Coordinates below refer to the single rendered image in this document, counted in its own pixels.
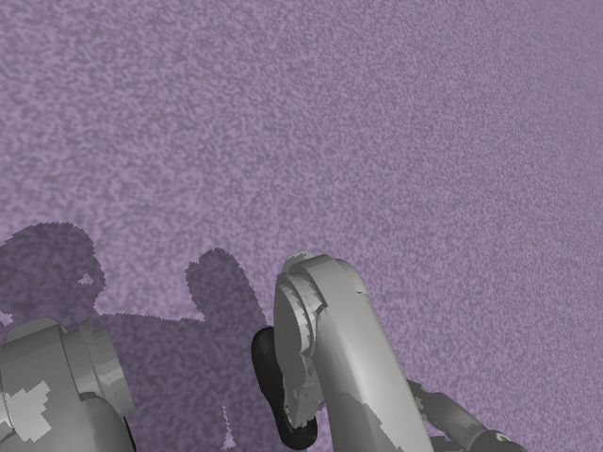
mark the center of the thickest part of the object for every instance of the right robot hand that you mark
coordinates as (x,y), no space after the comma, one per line
(443,413)

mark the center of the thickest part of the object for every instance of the right robot arm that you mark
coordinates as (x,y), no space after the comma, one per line
(495,441)

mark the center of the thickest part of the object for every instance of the right robot foot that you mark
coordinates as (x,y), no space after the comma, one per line
(270,379)

